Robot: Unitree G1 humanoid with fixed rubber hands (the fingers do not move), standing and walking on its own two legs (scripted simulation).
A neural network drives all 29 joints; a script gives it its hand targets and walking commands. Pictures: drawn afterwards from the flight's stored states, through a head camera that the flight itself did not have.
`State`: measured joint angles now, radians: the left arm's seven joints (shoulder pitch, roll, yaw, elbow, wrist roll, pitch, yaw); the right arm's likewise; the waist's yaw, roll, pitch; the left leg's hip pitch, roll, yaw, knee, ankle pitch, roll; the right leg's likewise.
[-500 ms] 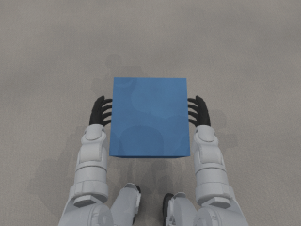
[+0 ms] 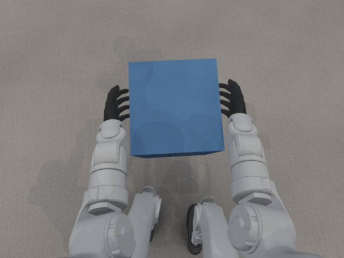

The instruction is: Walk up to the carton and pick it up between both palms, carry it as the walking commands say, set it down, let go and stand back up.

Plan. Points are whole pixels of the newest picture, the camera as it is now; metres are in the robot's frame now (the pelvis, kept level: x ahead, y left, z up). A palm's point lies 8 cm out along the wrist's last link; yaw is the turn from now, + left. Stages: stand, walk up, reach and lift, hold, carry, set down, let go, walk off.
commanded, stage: set down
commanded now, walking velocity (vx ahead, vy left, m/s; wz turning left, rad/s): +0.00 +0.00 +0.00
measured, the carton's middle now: (173, 117) +0.46 +0.05 -0.16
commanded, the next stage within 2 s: none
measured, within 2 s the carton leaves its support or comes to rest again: neither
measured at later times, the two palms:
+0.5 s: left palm (119, 119) +0.43 +0.20 -0.15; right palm (222, 113) +0.48 -0.08 -0.15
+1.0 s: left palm (122, 120) +0.45 +0.21 -0.24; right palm (211, 111) +0.52 -0.06 -0.23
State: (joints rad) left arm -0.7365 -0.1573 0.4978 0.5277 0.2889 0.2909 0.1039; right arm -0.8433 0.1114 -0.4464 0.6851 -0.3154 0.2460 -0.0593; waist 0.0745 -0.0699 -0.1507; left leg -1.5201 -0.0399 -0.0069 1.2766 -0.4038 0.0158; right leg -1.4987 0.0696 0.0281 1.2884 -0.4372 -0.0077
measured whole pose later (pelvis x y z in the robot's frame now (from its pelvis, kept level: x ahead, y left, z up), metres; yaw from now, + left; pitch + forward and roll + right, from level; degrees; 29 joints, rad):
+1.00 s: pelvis -0.03 -0.01 -0.14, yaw +0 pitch +45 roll +1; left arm -1.13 -0.01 0.59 0.62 0.26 0.35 0.09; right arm -1.29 -0.02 -0.39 0.82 -0.27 0.32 -0.14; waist 0.11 -0.08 0.00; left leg -2.04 -0.03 0.01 1.75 -0.50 -0.01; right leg -2.03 0.10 0.01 1.78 -0.53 -0.02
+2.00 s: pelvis -0.04 -0.01 -0.23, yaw +0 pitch +33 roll +2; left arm -1.49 0.17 0.45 0.78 0.06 0.34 0.21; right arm -1.73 -0.26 -0.17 1.04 -0.05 0.30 -0.13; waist 0.13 -0.05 0.51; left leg -2.12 -0.03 0.03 2.13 -0.58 0.00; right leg -2.12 0.11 0.01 2.16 -0.62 -0.01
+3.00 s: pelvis -0.03 -0.02 -0.25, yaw +0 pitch +38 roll +4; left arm -1.44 0.15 0.58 0.79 0.17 0.29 -0.06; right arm -1.69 -0.29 -0.20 1.11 -0.06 0.25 -0.09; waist 0.16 -0.07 0.41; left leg -2.21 -0.02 0.03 2.16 -0.62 -0.02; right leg -2.24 0.13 0.00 2.20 -0.63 -0.03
